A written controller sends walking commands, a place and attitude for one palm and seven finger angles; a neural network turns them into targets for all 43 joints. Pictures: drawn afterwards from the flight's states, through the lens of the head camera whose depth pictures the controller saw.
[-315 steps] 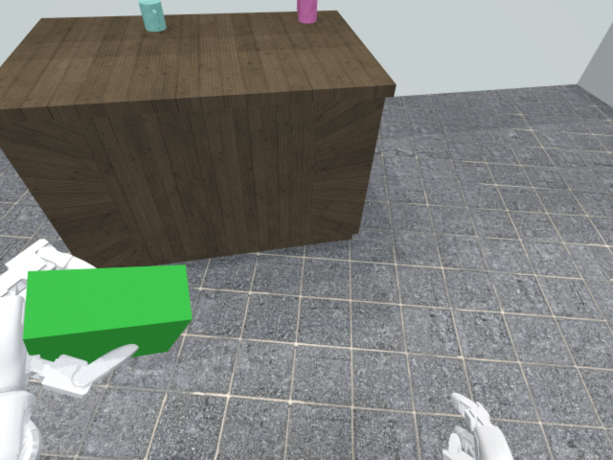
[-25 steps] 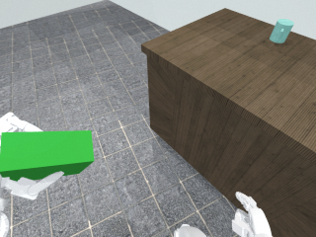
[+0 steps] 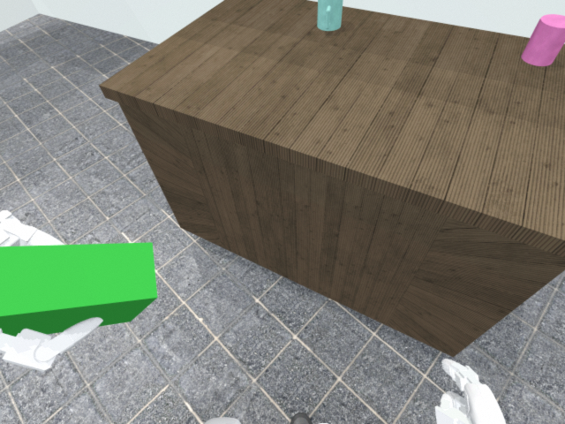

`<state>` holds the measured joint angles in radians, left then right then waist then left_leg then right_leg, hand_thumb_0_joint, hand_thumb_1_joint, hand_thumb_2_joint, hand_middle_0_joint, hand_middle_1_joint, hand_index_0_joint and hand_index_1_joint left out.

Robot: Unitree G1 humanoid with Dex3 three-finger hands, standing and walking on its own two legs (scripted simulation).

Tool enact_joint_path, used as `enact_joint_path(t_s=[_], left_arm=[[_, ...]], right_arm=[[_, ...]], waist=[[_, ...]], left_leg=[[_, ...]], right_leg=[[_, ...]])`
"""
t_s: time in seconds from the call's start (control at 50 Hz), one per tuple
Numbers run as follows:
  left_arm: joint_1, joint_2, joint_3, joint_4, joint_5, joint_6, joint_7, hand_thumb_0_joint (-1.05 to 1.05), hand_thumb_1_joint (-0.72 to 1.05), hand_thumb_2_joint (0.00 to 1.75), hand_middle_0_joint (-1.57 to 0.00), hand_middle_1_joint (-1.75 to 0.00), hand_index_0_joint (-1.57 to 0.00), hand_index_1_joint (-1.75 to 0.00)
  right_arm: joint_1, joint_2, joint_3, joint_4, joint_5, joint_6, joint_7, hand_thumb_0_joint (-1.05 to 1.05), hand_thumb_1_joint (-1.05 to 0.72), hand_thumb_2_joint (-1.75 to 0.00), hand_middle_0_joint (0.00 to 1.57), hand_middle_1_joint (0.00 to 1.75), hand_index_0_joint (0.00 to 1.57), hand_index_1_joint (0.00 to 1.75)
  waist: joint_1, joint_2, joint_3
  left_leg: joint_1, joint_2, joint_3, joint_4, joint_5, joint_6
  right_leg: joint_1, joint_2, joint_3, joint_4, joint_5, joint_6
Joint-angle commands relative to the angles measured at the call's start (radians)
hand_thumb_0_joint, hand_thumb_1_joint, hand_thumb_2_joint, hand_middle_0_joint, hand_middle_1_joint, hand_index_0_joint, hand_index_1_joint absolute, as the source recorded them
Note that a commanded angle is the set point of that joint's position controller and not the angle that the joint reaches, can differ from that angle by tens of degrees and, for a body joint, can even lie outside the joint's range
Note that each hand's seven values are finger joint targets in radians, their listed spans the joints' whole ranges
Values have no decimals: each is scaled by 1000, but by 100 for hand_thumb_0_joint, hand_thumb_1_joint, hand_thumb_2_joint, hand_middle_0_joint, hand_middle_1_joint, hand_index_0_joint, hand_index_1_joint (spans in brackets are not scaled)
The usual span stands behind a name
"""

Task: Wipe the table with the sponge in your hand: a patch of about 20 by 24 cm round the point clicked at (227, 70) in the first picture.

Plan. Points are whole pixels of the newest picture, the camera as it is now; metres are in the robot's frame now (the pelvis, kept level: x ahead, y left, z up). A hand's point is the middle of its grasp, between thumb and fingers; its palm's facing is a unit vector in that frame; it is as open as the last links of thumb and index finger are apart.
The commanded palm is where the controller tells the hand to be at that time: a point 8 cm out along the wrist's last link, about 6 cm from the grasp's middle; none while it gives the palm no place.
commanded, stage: turn to face it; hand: left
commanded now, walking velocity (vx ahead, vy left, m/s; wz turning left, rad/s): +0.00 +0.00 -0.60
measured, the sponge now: (98, 289) +0.23 +0.20 +0.15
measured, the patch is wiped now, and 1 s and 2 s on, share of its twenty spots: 0.00 0.00 0.00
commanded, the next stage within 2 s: take the last steps up to it in 1.32 s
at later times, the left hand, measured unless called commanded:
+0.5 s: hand (208, 301) +0.22 +0.08 +0.16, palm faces +0.12 -0.86 -0.49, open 10.0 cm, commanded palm +0.16 +0.15 +0.18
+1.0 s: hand (289, 336) +0.18 +0.00 +0.16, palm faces -0.12 -0.87 -0.48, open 10.0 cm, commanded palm +0.17 +0.05 +0.18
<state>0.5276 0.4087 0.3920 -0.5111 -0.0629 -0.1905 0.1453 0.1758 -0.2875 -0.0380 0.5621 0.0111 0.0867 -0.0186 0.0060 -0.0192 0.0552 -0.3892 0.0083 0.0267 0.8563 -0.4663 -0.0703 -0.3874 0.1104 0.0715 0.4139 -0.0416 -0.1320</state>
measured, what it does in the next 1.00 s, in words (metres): walks backwards, turning right: left foot, then right foot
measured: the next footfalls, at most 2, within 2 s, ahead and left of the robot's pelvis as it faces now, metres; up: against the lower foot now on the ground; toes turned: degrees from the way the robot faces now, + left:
left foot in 0.14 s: -0.02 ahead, +0.15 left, +0.00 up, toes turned +0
right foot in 0.36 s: +0.02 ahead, -0.16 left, +0.00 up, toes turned -16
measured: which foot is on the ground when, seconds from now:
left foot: up 0.00-0.12, down 0.14-0.36, up 0.38-0.80, down 0.82-1.00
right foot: down 0.00-0.14, up 0.16-0.34, down 0.36-0.84, up 0.86-1.00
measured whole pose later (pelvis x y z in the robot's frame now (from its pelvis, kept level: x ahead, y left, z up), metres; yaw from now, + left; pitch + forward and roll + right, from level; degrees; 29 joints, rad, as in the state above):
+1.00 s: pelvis -0.13 -0.08 -0.01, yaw -35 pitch +0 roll +1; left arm 0.48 0.38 0.38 -0.52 -0.03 -0.19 0.12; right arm 0.20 -0.19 0.00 0.51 0.02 -0.01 0.00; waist 0.06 0.01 0.08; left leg -0.21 0.14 0.14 0.58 -0.34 -0.08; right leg -0.48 0.03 -0.02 0.87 -0.41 0.04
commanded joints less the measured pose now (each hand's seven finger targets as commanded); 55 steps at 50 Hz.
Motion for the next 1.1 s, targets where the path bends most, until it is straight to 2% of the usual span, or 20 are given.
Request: enact_joint_path(t_s=[0.0,0.08,0.12,0.14,0.2,0.3,0.32,0.36,0.38,0.4,0.44,0.64,0.74,0.78,0.82,0.88,1.0,1.02,1.06,1.08], left_arm=[[-86,151,94,-179,4,-52,30,0,10,130,-120,-160,-120,-160],[-174,170,74,-238,10,-59,10,0,10,130,-120,-160,-120,-160],[-194,168,95,-254,12,-80,-12,0,10,130,-120,-160,-120,-160],[-198,197,129,-274,23,-79,-11,0,10,130,-120,-160,-120,-160],[-87,160,138,-188,15,-64,-14,0,10,130,-120,-160,-120,-160],[-225,118,55,-220,30,-57,4,0,10,130,-120,-160,-120,-160],[-263,129,63,-193,37,-51,6,0,10,130,-120,-160,-120,-160],[-265,227,155,-172,31,-56,28,0,10,130,-120,-160,-120,-160],[-202,243,171,-183,19,-47,28,0,10,130,-120,-160,-120,-160],[-137,242,177,-235,6,-52,28,0,10,130,-120,-160,-120,-160],[-69,200,175,-284,-6,-72,27,0,10,130,-120,-160,-120,-160],[33,162,162,-175,-6,-64,27,0,10,130,-120,-160,-120,-160],[-57,151,100,-214,9,-54,11,0,10,130,-120,-160,-120,-160],[-102,169,95,-259,9,-67,4,0,10,130,-120,-160,-120,-160],[-132,194,137,-286,21,-75,-4,0,10,130,-120,-160,-120,-160],[-145,183,128,-315,28,-66,-12,0,10,130,-120,-160,-120,-160],[-240,118,46,-223,42,-56,8,0,10,130,-120,-160,-120,-160],[-259,137,67,-200,45,-58,12,0,10,130,-120,-160,-120,-160],[-198,209,147,-170,29,-61,26,0,10,130,-120,-160,-120,-160],[-138,228,169,-191,18,-58,27,0,10,130,-120,-160,-120,-160]], right_arm=[[-79,-49,-12,-176,1,-38,-3,0,-90,-90,20,30,20,30],[-39,-57,-20,-184,1,-33,8,0,-90,-90,20,30,20,30],[-63,-81,-32,-208,-16,-51,4,0,-90,-90,20,30,20,30],[-88,-44,-30,-223,-4,-78,-4,0,-90,-90,20,30,20,30],[-78,-26,-25,-203,3,-114,-2,0,-90,-90,20,30,20,30],[11,-68,-20,-170,19,-170,-1,0,-90,-90,20,30,20,30],[10,-64,-18,-161,20,-179,2,0,-90,-90,20,30,20,30],[-64,-28,-11,-188,15,-187,-8,0,-90,-90,20,30,20,30],[-91,-41,-24,-178,13,-172,-6,0,-90,-90,20,30,20,30],[-88,-5,-2,-166,-1,-150,-1,0,-90,-90,20,30,20,30],[-107,15,25,-144,-6,-110,12,0,-90,-90,20,30,20,30],[-89,-27,-4,-163,7,-59,15,0,-90,-90,20,30,20,30],[-64,-47,-8,-175,9,-39,19,0,-90,-90,20,30,20,30],[-54,-62,-17,-181,2,-46,10,0,-90,-90,20,30,20,30],[-90,-56,-20,-196,-5,-77,-4,0,-90,-90,20,30,20,30],[-65,-28,-24,-200,8,-120,1,0,-90,-90,20,30,20,30],[-7,-70,-19,-160,12,-194,7,0,-90,-90,20,30,20,30],[-7,-62,-17,-156,13,-198,10,0,-90,-90,20,30,20,30],[-50,-21,-13,-183,17,-191,3,0,-90,-90,20,30,20,30],[-67,-27,-21,-171,12,-176,1,0,-90,-90,20,30,20,30]], waist=[[37,-89,-206],[6,-11,-217],[8,247,-158],[25,301,-137],[28,272,5],[10,191,-86],[9,111,-110],[36,-346,-182],[43,-249,-204],[36,-126,-202],[23,-24,-226],[30,-113,-211],[15,-87,-216],[7,21,-197],[24,302,-148],[36,255,-75],[4,198,-77],[4,119,-99],[31,-308,-198],[38,-228,-210]], left_leg=[[78,-22,14,-170,-45,28],[322,15,27,-471,4,81],[383,320,-233,-636,-20,211],[270,473,-284,-642,105,293],[65,433,-61,-577,211,248],[192,307,135,-235,570,82],[136,267,144,-93,507,59],[-158,60,63,339,-178,-10],[-107,73,-67,400,-167,-9],[-140,77,-93,441,-79,-13],[-157,73,-81,426,33,-22],[21,7,-13,-79,-22,3],[209,2,9,-356,16,45],[343,111,-66,-504,11,105],[272,431,-297,-621,56,255],[98,420,-49,-557,214,236],[129,302,101,-255,490,77],[83,259,119,-131,403,53],[-121,58,62,259,-155,-4],[-102,73,-41,342,-150,1]], right_leg=[[144,-259,373,-256,-405,70],[20,-192,338,-198,-386,126],[-182,-21,134,232,-346,196],[-220,-31,18,621,-371,210],[-236,-135,6,839,-427,182],[133,-63,-220,145,-242,191],[243,-90,-182,53,-108,170],[327,-426,412,-29,483,-16],[231,-431,497,-84,250,28],[253,-420,485,-70,71,-21],[276,-348,341,-49,-63,-20],[161,-295,392,-155,-209,-25],[70,-240,404,-178,-307,46],[-67,-144,336,-64,-356,109],[-213,-24,72,473,-388,178],[-173,-118,-8,756,-406,184],[178,-76,-203,127,-213,183],[246,-133,-128,60,-80,146],[300,-427,396,-52,352,-17],[242,-433,438,-90,173,-10]])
